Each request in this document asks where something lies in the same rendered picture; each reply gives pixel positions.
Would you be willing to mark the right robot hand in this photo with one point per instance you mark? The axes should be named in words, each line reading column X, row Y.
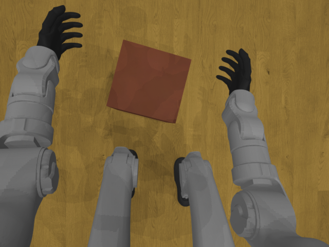
column 241, row 76

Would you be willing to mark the robot left foot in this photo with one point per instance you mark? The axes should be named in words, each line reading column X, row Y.
column 134, row 153

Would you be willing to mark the carton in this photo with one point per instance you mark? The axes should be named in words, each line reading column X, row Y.
column 148, row 82

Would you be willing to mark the robot foot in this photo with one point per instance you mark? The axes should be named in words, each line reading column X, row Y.
column 134, row 153
column 183, row 201

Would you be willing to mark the left robot hand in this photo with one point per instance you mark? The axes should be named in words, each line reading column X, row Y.
column 51, row 34

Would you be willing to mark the robot right foot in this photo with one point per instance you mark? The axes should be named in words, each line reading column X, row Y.
column 183, row 201

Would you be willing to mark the robot right upper arm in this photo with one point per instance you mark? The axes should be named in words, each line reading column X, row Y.
column 267, row 219

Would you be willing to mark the right robot forearm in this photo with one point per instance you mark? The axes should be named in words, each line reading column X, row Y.
column 252, row 168

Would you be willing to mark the robot left upper arm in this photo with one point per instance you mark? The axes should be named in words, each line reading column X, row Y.
column 27, row 175

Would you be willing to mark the left robot forearm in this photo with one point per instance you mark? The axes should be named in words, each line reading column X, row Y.
column 30, row 105

